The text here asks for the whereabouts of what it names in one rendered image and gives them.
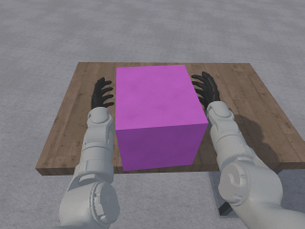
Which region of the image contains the robot left forearm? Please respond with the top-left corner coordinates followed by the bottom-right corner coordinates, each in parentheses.
top-left (59, 107), bottom-right (115, 217)

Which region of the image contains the robot right forearm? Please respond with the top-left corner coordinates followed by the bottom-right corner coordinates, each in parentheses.
top-left (205, 101), bottom-right (283, 195)

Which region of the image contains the robot left upper arm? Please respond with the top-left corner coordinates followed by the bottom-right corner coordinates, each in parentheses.
top-left (45, 180), bottom-right (120, 229)

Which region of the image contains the table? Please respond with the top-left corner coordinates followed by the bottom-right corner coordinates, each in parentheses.
top-left (35, 62), bottom-right (305, 216)

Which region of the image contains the left robot hand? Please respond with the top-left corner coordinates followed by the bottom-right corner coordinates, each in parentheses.
top-left (91, 77), bottom-right (114, 110)

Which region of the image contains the carton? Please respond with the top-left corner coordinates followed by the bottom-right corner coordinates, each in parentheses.
top-left (115, 65), bottom-right (209, 172)

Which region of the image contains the robot right upper arm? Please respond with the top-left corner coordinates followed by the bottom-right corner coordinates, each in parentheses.
top-left (218, 161), bottom-right (305, 229)

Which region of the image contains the right robot hand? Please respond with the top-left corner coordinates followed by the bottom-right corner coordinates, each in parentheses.
top-left (191, 72), bottom-right (221, 111)

